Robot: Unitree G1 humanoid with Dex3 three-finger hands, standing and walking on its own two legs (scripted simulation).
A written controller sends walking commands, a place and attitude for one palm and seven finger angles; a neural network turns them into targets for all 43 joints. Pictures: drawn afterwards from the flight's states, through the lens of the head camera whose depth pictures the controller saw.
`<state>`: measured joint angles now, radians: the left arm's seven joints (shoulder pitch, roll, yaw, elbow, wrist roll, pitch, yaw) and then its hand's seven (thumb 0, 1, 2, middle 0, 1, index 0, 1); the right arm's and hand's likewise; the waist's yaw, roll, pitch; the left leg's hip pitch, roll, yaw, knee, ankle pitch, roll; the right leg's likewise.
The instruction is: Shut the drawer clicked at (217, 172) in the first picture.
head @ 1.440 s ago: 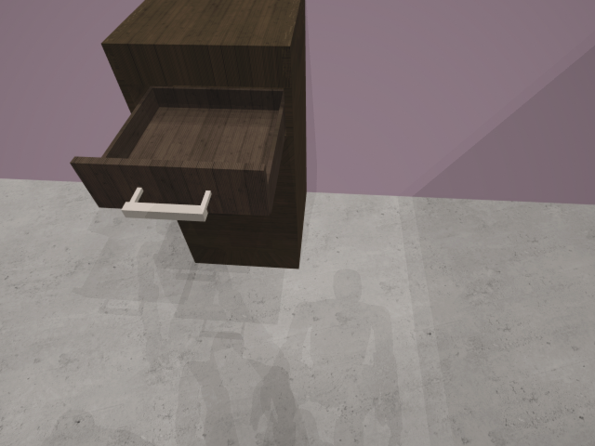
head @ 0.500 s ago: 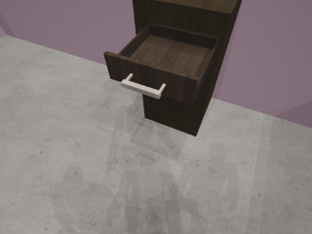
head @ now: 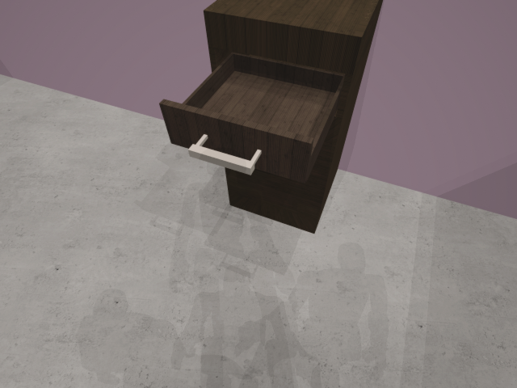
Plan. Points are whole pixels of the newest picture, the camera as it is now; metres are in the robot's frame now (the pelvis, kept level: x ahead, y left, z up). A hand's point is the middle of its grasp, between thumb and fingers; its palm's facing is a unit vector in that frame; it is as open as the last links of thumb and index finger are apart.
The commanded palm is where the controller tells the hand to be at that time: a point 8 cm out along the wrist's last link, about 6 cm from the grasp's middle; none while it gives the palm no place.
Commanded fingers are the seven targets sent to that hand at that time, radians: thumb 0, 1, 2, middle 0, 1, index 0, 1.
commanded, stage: look at it before walking up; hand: left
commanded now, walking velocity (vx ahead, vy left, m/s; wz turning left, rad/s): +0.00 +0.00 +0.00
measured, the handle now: (225, 152) +0.62 +0.12 -0.05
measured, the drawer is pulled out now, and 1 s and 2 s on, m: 0.30 0.30 0.30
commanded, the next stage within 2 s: turn to face it in 0.20 s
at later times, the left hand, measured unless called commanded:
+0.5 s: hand out of the picture +0.03 +0.18 -0.18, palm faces +0.01 -0.98 -0.22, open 7.4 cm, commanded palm none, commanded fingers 0.00 0.90 0.90 -0.20 -0.30 -0.20 -0.30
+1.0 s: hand out of the picture +0.06 +0.15 -0.16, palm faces -0.15 -0.95 -0.29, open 7.4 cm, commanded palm none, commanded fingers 0.00 0.90 0.90 -0.20 -0.30 -0.20 -0.30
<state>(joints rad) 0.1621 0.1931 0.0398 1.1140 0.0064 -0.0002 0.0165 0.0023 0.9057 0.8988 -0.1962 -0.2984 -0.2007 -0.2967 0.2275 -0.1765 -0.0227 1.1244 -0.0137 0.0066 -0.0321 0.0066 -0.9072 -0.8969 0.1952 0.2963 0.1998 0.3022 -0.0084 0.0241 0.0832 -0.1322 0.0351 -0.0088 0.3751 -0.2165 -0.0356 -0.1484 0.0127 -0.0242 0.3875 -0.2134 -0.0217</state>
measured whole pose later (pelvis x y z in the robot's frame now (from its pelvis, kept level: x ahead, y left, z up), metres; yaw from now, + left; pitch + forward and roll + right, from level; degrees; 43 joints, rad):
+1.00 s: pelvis -0.01 -0.05 +0.00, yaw -14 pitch +1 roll +3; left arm 0.22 0.18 0.09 0.99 0.02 0.03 0.02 0.00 0.90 0.90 -0.20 -0.30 -0.20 -0.30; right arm 0.09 -0.23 -0.07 0.99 -0.01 0.06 -0.04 0.01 -0.90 -0.90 0.19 0.30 0.20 0.30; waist 0.03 0.01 0.12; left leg -0.43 0.02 -0.02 1.00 -0.39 -0.06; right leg -0.23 0.09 0.09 0.39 -0.17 -0.10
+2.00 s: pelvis +0.22 -0.05 -0.01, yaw -15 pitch +1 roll +1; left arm 0.20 0.19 0.07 1.06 0.01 0.01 0.00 0.00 0.92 0.90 -0.19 -0.30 -0.20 -0.30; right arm 0.28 -0.13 -0.02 1.03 -0.04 -0.04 -0.03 0.00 -0.91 -0.90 0.19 0.30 0.20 0.30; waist -0.01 -0.03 0.08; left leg -0.27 0.05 0.06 0.53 -0.26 -0.03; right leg -0.34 -0.04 -0.06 0.78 -0.46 -0.01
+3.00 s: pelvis +0.18 -0.11 -0.01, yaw -15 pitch -2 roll +0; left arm 0.18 0.17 0.04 1.08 0.01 0.02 0.02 0.00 0.93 0.90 -0.20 -0.30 -0.20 -0.30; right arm 0.23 -0.17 -0.03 1.11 -0.02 0.03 -0.03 0.01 -0.90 -0.90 0.19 0.30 0.20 0.30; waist -0.01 0.00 0.08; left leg -0.21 0.07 -0.01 0.44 -0.20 -0.07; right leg -0.16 0.05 -0.04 0.44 -0.26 -0.06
